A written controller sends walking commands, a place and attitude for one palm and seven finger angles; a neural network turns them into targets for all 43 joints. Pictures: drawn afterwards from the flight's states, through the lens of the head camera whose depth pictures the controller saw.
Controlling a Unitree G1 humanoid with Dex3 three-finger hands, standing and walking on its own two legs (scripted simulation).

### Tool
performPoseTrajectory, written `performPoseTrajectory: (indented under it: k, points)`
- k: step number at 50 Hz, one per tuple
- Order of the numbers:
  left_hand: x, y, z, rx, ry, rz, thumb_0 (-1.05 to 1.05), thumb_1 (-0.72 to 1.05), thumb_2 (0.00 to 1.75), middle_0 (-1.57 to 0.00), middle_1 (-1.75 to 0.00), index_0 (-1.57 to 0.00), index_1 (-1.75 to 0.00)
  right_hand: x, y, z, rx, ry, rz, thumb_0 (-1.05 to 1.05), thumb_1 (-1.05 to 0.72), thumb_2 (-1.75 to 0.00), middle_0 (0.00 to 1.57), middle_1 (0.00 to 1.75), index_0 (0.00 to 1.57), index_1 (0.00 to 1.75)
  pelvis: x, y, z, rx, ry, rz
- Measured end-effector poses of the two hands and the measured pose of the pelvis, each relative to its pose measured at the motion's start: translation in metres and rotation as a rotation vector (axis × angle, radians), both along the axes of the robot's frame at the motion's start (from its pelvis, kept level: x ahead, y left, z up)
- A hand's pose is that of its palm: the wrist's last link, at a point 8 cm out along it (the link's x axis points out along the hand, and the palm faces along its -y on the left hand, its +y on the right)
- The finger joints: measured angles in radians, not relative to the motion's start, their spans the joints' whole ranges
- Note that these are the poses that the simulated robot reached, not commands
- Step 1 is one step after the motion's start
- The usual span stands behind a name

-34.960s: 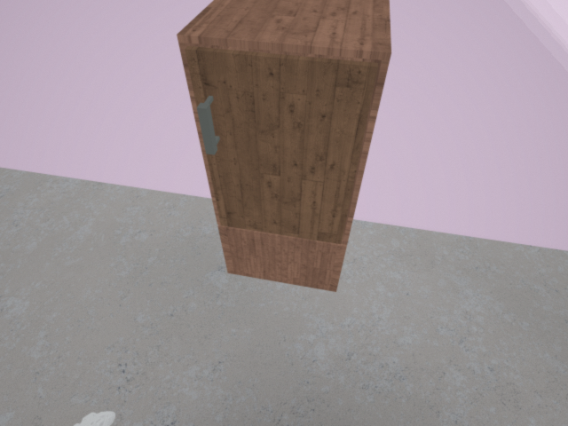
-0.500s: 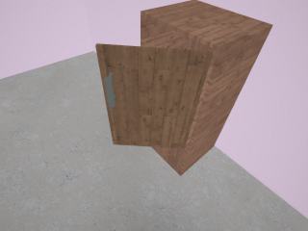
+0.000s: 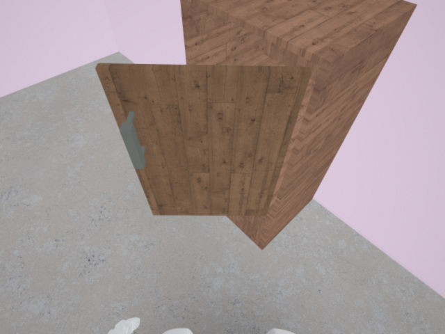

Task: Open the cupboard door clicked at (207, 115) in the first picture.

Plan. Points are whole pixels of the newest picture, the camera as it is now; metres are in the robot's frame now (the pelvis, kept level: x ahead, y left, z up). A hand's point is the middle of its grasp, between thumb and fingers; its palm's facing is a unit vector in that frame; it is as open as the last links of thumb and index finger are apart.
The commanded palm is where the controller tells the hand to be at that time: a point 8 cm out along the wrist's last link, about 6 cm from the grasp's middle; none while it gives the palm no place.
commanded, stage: come to a stop and stand still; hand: left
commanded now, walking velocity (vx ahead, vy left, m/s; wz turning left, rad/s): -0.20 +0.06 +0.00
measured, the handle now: (135, 140) +0.52 +0.21 +0.01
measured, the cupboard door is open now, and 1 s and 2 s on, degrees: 47 47 47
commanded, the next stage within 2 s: look again from close up in 1.04 s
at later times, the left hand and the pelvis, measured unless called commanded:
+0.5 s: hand out of the picture -0.03 +0.25 -0.17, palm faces -0.02 -0.98 -0.17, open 7.4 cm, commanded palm none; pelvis -0.03 +0.06 +0.02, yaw -4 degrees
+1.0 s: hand out of the picture -0.07 +0.16 -0.17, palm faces -0.02 -0.99 -0.14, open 7.3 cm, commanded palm none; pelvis -0.08 +0.01 +0.01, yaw -3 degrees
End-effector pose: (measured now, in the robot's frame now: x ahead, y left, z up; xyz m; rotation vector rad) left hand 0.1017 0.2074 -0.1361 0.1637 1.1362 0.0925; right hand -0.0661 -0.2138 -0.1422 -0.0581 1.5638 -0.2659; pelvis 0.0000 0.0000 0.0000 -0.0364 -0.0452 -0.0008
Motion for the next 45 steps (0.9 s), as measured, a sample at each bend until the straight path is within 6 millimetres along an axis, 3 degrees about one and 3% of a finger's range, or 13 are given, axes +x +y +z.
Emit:
performPoseTrajectory:
  k: [4,7,11,17,21,25,33,37,40,45]
  points:
    - [-0.004,0.02,-0.009,-0.009,0.009,0.029,-0.01,0.93,0.89,-0.21,-0.3,-0.21,-0.3,0.056,-0.004,0.005,-0.055,-0.153,0.055,0.0,-0.91,-0.9,0.2,0.3,0.19,0.3,-0.006,0.014,-0.002,-0.001,0.005,-0.001]
    - [-0.012,0.042,-0.022,-0.02,0.031,0.033,-0.01,0.93,0.89,-0.21,-0.3,-0.21,-0.3,0.084,0.003,0.008,-0.097,-0.259,0.08,0.0,-0.91,-0.9,0.2,0.3,0.19,0.3,-0.009,0.03,-0.01,0.0,0.001,-0.01]
    - [-0.032,0.066,-0.019,-0.014,0.087,0.053,0.0,0.92,0.89,-0.21,-0.3,-0.2,-0.3,0.099,0.022,0.023,-0.106,-0.322,0.113,-0.01,-0.91,-0.9,0.2,0.3,0.19,0.3,-0.012,0.045,-0.002,-0.002,0.009,-0.023]
    - [-0.078,0.088,-0.006,-0.006,0.181,0.079,0.0,0.92,0.89,-0.2,-0.3,-0.2,-0.3,0.102,0.037,0.043,-0.116,-0.331,0.134,0.0,-0.93,-0.9,0.2,0.3,0.2,0.3,-0.014,0.056,0.016,-0.002,0.044,-0.036]
    - [-0.111,0.094,-0.003,0.002,0.281,0.068,0.01,0.91,0.89,-0.2,-0.3,-0.2,-0.3,0.088,0.039,0.048,-0.128,-0.324,0.104,0.0,-0.93,-0.9,0.2,0.3,0.2,0.3,-0.018,0.059,0.022,-0.008,0.054,-0.057]
    - [-0.131,0.091,-0.001,0.002,0.34,0.046,0.01,0.91,0.89,-0.2,-0.3,-0.2,-0.3,0.056,0.034,0.048,-0.133,-0.275,0.064,0.0,-0.92,-0.9,0.21,0.3,0.2,0.3,-0.027,0.056,0.024,-0.014,0.054,-0.072]
    - [-0.138,0.061,0.005,0.0,0.296,0.013,0.01,0.91,0.89,-0.2,-0.3,-0.2,-0.3,-0.029,0.022,0.035,-0.073,-0.108,-0.007,0.0,-0.91,-0.9,0.2,0.3,0.2,0.3,-0.051,0.038,0.023,-0.005,0.047,-0.063]
    - [-0.145,0.039,0.004,0.017,0.24,0.015,0.01,0.91,0.89,-0.2,-0.3,-0.2,-0.3,-0.06,0.011,0.019,-0.024,-0.054,-0.034,0.0,-0.91,-0.9,0.2,0.3,0.2,0.3,-0.062,0.02,0.015,0.043,0.041,-0.06]
    - [-0.158,0.021,0.008,0.018,0.246,0.025,0.01,0.91,0.89,-0.2,-0.3,-0.2,-0.3,-0.071,0.006,0.014,0.006,-0.033,-0.036,0.0,-0.91,-0.9,0.2,0.3,0.2,0.3,-0.069,0.011,0.017,0.039,0.029,-0.055]
    - [-0.168,0.002,0.007,-0.003,0.254,0.022,0.02,0.92,0.89,-0.2,-0.3,-0.2,-0.3,-0.072,0.006,0.012,0.027,-0.059,-0.036,0.0,-0.91,-0.9,0.2,0.3,0.2,0.3,-0.072,0.004,0.018,0.02,0.029,-0.055]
